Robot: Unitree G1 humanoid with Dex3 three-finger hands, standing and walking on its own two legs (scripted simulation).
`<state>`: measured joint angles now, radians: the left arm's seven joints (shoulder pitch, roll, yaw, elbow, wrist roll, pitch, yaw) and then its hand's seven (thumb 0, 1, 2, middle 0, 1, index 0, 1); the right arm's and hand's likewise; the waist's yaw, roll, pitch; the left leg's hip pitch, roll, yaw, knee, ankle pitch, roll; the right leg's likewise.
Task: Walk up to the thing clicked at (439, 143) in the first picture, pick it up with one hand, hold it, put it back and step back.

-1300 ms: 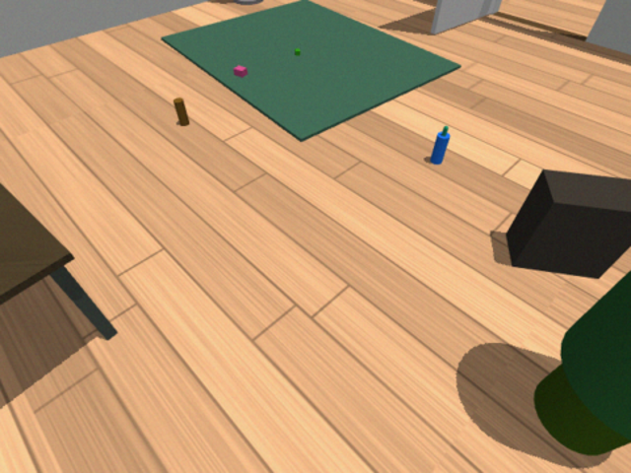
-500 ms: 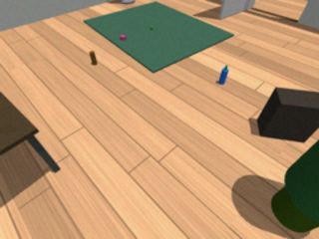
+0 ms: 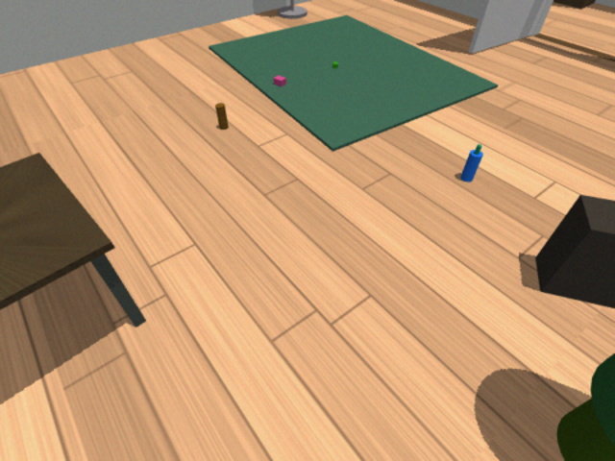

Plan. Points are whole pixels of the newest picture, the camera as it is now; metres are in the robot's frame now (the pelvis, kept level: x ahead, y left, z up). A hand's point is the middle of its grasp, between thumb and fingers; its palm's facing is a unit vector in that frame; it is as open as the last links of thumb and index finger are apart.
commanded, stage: walk up
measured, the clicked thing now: (473, 162) +1.66 -0.78 -0.67
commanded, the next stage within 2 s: none
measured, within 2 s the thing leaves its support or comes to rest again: neither
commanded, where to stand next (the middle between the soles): +1.08 +0.19 m, yaw +11 degrees
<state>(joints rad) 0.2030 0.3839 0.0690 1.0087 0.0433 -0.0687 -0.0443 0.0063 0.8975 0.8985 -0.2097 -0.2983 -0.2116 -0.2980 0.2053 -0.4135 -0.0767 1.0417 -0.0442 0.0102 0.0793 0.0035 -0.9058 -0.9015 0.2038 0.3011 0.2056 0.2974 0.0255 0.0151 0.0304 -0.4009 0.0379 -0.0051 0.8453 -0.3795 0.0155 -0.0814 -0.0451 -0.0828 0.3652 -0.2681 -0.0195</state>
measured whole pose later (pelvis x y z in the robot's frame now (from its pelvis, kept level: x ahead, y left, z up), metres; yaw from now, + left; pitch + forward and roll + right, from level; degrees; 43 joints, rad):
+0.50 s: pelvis +0.20 +0.11 +0.00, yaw +7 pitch -3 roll +1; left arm 0.19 0.44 0.05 0.92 0.02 -0.03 -0.09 0.01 0.90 0.90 -0.21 -0.30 -0.21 -0.30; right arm 0.39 -0.36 -0.05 0.93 0.00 -0.08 0.06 0.00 -0.90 -0.90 0.21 0.30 0.21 0.30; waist -0.04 -0.07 0.06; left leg -0.07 -0.04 0.06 0.40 -0.28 0.05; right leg -0.54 -0.12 0.00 0.88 -0.20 0.00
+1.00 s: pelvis +0.45 +0.10 +0.00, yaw +11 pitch -3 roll +0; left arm 0.31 0.37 0.05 0.87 0.01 -0.07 -0.07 0.01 0.90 0.90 -0.21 -0.30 -0.21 -0.30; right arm 0.25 -0.44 -0.07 0.83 -0.01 -0.06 0.06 0.00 -0.91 -0.90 0.20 0.30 0.20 0.30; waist 0.03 0.04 0.08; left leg -0.54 0.07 -0.04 0.91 -0.22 0.01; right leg -0.12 -0.01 -0.11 0.44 -0.27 -0.04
